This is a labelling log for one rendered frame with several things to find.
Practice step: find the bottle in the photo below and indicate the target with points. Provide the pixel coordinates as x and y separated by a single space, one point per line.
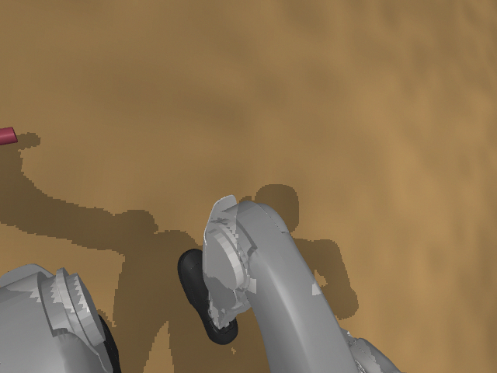
7 136

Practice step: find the right robot foot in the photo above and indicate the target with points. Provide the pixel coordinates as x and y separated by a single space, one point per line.
190 273

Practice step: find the left robot foot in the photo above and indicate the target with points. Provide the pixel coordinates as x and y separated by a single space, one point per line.
111 348

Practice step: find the right robot hand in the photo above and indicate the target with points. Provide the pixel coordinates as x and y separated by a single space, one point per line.
367 357

